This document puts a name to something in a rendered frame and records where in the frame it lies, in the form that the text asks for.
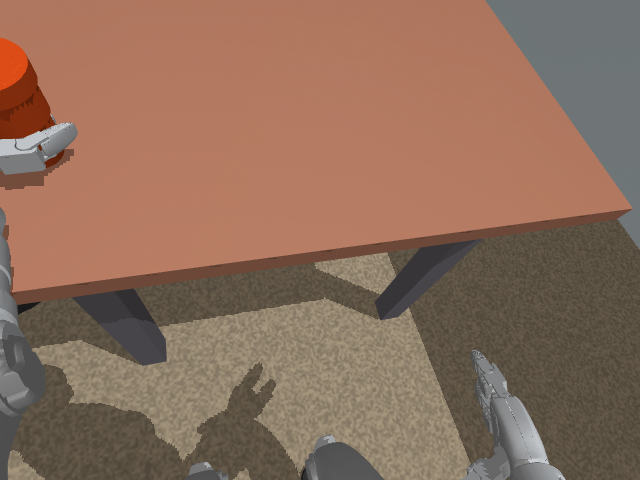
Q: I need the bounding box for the left robot hand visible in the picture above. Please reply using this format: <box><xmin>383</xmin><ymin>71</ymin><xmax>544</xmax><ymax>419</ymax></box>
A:
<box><xmin>0</xmin><ymin>114</ymin><xmax>78</xmax><ymax>175</ymax></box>

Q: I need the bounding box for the left robot arm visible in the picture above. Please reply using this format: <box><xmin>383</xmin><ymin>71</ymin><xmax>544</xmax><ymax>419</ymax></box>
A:
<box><xmin>0</xmin><ymin>208</ymin><xmax>46</xmax><ymax>480</ymax></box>

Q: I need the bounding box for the table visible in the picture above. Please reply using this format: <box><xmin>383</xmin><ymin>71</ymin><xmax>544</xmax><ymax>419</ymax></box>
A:
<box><xmin>0</xmin><ymin>0</ymin><xmax>633</xmax><ymax>366</ymax></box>

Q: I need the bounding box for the right robot hand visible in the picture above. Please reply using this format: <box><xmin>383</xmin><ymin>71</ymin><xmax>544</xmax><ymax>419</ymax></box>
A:
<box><xmin>461</xmin><ymin>349</ymin><xmax>550</xmax><ymax>480</ymax></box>

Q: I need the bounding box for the cup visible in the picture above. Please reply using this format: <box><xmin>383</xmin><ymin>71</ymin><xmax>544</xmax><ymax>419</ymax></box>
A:
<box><xmin>0</xmin><ymin>38</ymin><xmax>64</xmax><ymax>168</ymax></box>

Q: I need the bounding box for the right robot arm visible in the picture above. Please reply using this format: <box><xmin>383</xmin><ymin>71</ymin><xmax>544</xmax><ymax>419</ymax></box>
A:
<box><xmin>509</xmin><ymin>463</ymin><xmax>565</xmax><ymax>480</ymax></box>

